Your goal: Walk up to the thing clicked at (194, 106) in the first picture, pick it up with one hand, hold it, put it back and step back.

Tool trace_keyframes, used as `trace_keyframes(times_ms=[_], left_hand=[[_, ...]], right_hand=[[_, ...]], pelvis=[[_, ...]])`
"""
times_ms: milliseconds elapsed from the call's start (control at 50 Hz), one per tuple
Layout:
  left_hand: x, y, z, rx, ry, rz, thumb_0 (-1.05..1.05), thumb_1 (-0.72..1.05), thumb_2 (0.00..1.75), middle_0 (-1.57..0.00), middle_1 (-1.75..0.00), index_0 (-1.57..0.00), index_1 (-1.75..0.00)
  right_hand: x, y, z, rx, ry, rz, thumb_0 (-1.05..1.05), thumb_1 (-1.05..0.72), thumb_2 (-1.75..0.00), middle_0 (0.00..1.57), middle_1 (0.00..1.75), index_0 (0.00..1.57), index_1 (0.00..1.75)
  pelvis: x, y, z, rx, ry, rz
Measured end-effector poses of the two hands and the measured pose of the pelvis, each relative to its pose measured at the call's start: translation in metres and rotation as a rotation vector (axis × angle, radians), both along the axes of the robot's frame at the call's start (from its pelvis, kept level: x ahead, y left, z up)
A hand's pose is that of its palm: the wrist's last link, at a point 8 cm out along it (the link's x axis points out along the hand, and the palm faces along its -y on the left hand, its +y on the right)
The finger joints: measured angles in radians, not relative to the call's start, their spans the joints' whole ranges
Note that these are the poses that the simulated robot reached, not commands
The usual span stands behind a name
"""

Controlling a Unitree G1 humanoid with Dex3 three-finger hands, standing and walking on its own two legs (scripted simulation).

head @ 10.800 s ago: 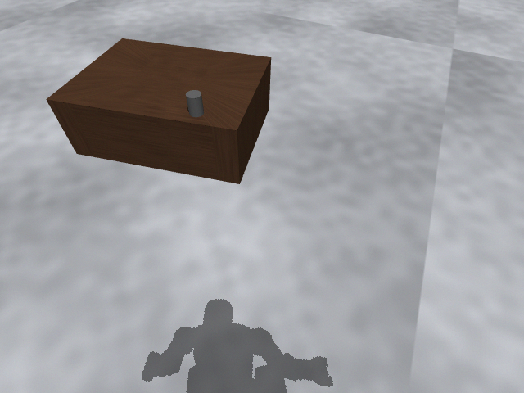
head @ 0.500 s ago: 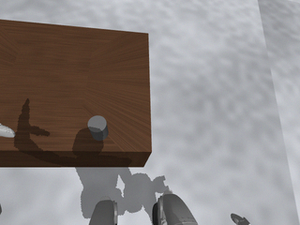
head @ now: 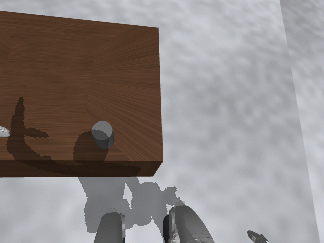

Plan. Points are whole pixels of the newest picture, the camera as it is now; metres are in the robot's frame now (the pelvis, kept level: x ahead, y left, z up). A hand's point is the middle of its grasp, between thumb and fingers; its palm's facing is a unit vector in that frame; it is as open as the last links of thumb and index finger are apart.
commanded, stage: go down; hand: left
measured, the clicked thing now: (103, 135) +0.47 +0.15 -0.27
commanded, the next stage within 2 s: none
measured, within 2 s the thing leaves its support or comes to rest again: neither
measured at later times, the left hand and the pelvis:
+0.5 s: hand out of the picture +0.44 +0.35 +0.03, palm faces +0.12 -0.99 -0.06, open 17.0 cm; pelvis -0.01 +0.00 -0.01, yaw +0 degrees
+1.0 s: hand out of the picture +0.43 +0.36 +0.03, palm faces +0.11 -0.99 -0.04, open 16.9 cm; pelvis +0.00 +0.00 -0.01, yaw +0 degrees
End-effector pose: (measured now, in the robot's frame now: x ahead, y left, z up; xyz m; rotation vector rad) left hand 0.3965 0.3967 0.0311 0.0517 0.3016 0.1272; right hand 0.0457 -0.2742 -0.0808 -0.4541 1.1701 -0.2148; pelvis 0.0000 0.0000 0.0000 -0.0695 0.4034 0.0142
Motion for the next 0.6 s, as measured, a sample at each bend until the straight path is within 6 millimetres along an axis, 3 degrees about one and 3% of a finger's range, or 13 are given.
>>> trace_keyframes(times_ms=[600], left_hand=[[0.015, 0.005, 0.005, -0.002, -0.068, -0.003, -0.01, -0.41, 0.1, -0.06, -0.04, -0.03, -0.06]], right_hand=[[-0.012, 0.0, -0.01, 0.006, 0.044, 0.003, 0.0, -0.9, -0.9, 0.21, 0.3, 0.21, 0.3]], pelvis=[[-0.006, -0.004, -0.01, -0.004, 0.029, 0.001]])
